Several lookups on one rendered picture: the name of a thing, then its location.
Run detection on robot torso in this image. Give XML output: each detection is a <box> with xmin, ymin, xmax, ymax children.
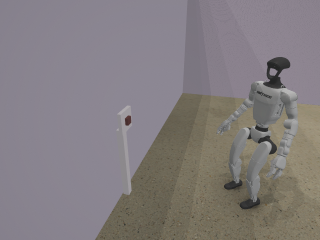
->
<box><xmin>249</xmin><ymin>80</ymin><xmax>287</xmax><ymax>144</ymax></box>

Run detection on robot left hand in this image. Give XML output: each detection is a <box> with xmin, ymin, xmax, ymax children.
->
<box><xmin>266</xmin><ymin>155</ymin><xmax>286</xmax><ymax>180</ymax></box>

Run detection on left robot upper arm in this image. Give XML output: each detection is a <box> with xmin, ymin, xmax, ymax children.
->
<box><xmin>280</xmin><ymin>89</ymin><xmax>298</xmax><ymax>129</ymax></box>

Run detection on left robot foot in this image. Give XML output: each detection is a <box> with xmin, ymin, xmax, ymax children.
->
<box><xmin>239</xmin><ymin>197</ymin><xmax>260</xmax><ymax>210</ymax></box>

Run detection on button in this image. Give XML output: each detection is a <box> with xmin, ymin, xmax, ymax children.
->
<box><xmin>125</xmin><ymin>115</ymin><xmax>132</xmax><ymax>126</ymax></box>

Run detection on robot right hand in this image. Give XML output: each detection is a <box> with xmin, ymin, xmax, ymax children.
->
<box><xmin>216</xmin><ymin>119</ymin><xmax>232</xmax><ymax>135</ymax></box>

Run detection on right robot forearm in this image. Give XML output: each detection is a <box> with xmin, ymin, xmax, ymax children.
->
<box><xmin>228</xmin><ymin>100</ymin><xmax>248</xmax><ymax>123</ymax></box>

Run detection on panel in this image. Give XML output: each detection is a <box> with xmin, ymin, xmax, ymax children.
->
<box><xmin>116</xmin><ymin>105</ymin><xmax>132</xmax><ymax>195</ymax></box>

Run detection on right robot upper arm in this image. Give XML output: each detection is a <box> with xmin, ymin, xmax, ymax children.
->
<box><xmin>243</xmin><ymin>81</ymin><xmax>264</xmax><ymax>108</ymax></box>

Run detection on left robot forearm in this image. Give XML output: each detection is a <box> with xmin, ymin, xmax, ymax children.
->
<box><xmin>277</xmin><ymin>120</ymin><xmax>299</xmax><ymax>158</ymax></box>

